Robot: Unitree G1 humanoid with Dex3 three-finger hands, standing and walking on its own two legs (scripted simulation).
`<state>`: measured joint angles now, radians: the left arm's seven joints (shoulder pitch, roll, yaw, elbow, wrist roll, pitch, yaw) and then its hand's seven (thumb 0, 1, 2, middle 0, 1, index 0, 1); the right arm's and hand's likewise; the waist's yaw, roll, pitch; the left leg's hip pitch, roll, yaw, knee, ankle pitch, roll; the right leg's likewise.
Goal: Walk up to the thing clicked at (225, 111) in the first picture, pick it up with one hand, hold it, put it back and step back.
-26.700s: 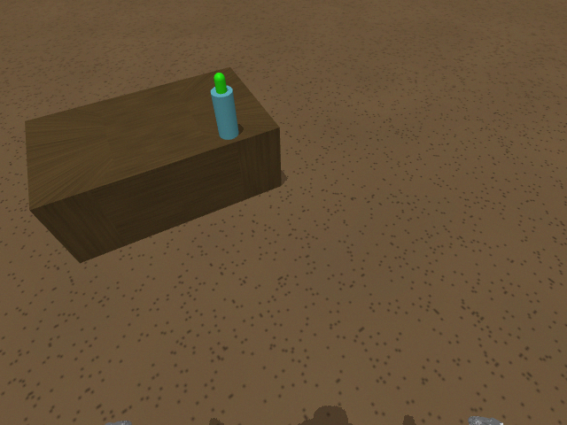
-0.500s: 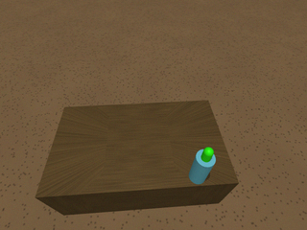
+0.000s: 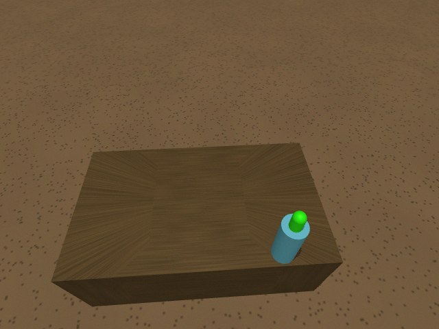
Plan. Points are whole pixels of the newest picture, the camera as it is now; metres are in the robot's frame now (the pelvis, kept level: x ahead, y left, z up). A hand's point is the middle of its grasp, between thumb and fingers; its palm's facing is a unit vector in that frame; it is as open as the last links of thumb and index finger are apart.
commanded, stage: stand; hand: right
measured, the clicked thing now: (290, 235) +0.40 -0.20 -0.29
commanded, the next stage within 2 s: step back in 0.92 s
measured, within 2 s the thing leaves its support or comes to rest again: neither
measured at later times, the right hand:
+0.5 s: hand out of the picture +0.07 -0.25 -0.15, palm faces -0.02 +0.94 -0.35, open 7.4 cm
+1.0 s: hand out of the picture +0.08 -0.26 -0.16, palm faces -0.02 +0.94 -0.35, open 7.4 cm
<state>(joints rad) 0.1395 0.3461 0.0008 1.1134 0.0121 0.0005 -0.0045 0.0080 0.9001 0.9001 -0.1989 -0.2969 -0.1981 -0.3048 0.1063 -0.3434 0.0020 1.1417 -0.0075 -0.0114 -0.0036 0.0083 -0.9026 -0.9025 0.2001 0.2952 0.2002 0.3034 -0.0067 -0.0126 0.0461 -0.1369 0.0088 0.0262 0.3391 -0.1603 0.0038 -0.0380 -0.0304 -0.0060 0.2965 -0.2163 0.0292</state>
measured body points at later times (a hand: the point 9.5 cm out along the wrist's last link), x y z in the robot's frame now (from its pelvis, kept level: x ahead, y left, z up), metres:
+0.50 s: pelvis +0.00 +0.00 +0.00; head +0.01 +0.01 +0.45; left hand +0.06 +0.30 -0.14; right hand +0.08 -0.30 -0.13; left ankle +0.02 +0.11 -0.75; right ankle -0.03 -0.14 -0.75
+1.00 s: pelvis -0.01 +0.00 +0.00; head +0.02 +0.00 +0.44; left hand +0.06 +0.31 -0.14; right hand +0.08 -0.30 -0.13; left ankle +0.02 +0.11 -0.75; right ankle -0.03 -0.14 -0.75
